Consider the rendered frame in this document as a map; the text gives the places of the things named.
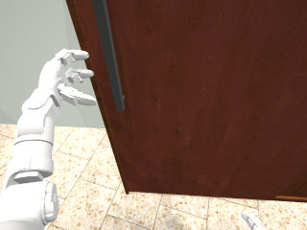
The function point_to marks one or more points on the robot left hand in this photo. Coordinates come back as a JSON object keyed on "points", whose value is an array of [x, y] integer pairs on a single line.
{"points": [[53, 77]]}

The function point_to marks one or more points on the robot right hand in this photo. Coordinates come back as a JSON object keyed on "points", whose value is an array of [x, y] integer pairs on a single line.
{"points": [[253, 222]]}

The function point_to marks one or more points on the wardrobe door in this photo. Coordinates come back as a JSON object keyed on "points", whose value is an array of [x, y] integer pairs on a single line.
{"points": [[215, 94], [298, 188]]}

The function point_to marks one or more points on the left robot forearm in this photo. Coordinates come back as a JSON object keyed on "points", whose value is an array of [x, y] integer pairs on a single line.
{"points": [[34, 140]]}

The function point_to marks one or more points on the handle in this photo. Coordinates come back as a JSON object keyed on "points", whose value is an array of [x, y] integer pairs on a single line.
{"points": [[105, 33]]}

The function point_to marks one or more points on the robot left upper arm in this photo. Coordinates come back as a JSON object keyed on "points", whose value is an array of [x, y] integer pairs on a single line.
{"points": [[29, 206]]}

